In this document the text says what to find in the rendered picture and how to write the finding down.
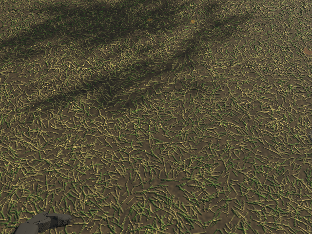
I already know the robot left hand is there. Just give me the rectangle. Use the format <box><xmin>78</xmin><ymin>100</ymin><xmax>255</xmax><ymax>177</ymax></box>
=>
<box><xmin>13</xmin><ymin>212</ymin><xmax>72</xmax><ymax>234</ymax></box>

